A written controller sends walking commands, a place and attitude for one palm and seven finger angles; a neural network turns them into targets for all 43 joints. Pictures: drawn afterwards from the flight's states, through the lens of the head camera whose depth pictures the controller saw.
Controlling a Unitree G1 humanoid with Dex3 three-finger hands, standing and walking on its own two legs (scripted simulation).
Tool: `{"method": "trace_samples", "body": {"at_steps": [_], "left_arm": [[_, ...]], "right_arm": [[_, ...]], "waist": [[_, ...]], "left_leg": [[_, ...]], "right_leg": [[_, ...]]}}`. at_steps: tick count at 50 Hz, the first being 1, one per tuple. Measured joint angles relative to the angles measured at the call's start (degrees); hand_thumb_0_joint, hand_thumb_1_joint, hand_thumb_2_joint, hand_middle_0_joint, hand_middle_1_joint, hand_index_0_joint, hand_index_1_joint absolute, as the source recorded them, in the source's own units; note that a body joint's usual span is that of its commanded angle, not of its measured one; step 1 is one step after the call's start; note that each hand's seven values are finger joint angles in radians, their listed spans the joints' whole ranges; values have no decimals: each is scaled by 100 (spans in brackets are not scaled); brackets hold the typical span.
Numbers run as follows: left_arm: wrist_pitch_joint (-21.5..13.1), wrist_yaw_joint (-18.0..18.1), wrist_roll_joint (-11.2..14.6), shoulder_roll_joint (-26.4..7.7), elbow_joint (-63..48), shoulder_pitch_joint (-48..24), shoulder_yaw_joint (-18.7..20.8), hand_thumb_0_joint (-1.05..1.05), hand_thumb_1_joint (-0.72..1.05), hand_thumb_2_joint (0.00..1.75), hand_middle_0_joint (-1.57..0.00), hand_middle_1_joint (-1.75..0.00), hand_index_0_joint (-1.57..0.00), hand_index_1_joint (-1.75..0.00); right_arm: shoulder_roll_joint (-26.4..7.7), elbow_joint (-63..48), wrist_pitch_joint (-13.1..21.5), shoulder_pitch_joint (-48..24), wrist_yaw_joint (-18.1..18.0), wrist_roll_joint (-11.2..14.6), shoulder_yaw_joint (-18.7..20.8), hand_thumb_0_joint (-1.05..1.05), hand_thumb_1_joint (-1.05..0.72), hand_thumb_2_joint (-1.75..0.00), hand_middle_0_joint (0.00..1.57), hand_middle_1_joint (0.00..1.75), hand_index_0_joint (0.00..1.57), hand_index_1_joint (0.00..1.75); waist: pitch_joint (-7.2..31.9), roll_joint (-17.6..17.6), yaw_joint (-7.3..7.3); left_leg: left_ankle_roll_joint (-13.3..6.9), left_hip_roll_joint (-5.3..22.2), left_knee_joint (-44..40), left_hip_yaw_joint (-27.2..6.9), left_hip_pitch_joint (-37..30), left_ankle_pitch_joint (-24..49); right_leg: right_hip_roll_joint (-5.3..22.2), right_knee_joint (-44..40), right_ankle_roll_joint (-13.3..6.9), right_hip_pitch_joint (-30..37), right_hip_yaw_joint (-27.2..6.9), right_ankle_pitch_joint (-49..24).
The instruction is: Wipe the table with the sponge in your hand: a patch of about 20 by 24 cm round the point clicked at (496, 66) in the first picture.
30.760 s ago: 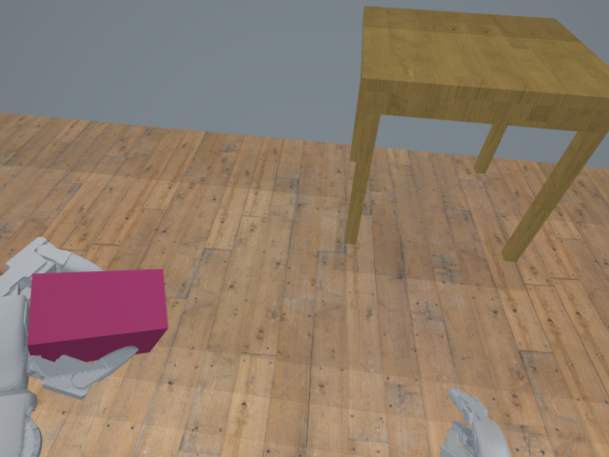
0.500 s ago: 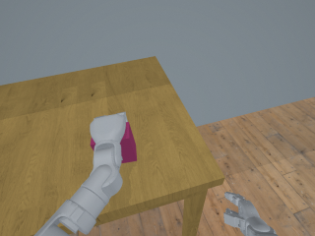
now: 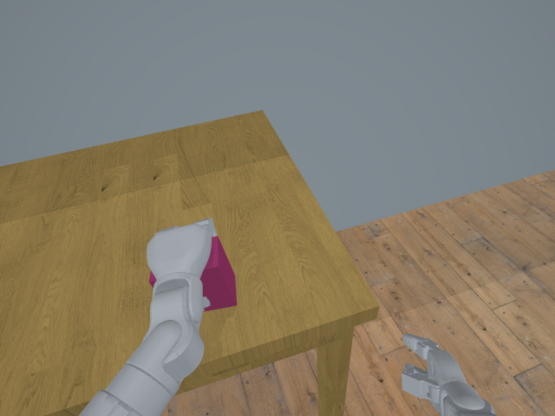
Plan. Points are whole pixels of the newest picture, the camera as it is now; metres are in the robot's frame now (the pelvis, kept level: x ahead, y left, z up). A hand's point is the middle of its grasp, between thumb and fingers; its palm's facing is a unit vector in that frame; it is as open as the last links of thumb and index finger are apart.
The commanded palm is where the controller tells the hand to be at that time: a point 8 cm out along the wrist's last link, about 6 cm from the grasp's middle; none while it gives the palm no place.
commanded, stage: wipe back along the third lane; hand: left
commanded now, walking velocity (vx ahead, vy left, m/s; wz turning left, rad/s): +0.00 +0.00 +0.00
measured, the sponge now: (200, 284) +0.31 +0.17 +0.04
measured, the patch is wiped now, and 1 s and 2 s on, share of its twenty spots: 0.90 0.90 0.90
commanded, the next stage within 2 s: slide back across to the middle lane in 0.04 s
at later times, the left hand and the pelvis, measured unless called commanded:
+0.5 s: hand (182, 281) +0.28 +0.18 +0.09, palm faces +0.09 -0.22 -0.97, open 10.3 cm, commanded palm +0.23 +0.19 +0.14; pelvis +0.00 +0.00 +0.00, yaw -1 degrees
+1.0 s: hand (137, 302) +0.25 +0.23 +0.08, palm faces +0.04 -0.13 -0.99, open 10.3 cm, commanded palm +0.22 +0.23 +0.13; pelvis -0.01 +0.00 +0.00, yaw +0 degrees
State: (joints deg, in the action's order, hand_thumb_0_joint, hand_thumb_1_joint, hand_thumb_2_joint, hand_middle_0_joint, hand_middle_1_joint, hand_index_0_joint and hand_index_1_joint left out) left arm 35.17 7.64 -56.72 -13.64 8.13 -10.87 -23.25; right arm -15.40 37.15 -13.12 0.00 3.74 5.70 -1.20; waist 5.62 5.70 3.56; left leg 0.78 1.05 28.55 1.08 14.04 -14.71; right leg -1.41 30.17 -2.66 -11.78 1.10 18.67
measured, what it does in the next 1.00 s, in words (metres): stands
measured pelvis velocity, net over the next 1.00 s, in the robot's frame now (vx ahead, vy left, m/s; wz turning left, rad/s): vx -0.01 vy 0.00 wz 0.00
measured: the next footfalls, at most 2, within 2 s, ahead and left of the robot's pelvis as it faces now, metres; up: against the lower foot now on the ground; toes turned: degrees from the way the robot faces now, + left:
none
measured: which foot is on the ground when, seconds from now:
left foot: down 0.00-1.00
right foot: down 0.00-1.00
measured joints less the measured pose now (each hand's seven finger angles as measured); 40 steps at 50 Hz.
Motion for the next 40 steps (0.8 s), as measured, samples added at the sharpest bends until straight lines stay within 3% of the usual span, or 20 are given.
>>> {"method": "trace_samples", "body": {"at_steps": [12,25,40], "left_arm": [[-113,-47,32,-46,-743,546,42,0,-50,106,-65,-139,-68,-137],[-341,-209,353,-297,-1530,1067,433,-1,-51,106,-66,-138,-69,-136],[-528,-280,490,-684,-1868,1695,1015,-1,-51,106,-67,-137,-70,-135]], "right_arm": [[54,-86,26,-122,22,-25,-35,1,-91,-90,20,30,19,30],[110,-145,70,-51,-136,-98,-77,1,-91,-90,20,30,19,30],[15,-122,262,84,-300,-131,-53,1,-91,-90,20,30,19,30]], "waist": [[-57,-8,77],[-190,-43,82],[-260,2,76]], "left_leg": [[8,6,26,11,-92,-53],[12,28,-73,73,-243,-31],[18,72,-143,102,-335,36]], "right_leg": [[-6,14,-3,93,-15,42],[-30,-76,-7,214,-82,-2],[-75,-160,-21,296,-118,-93]]}}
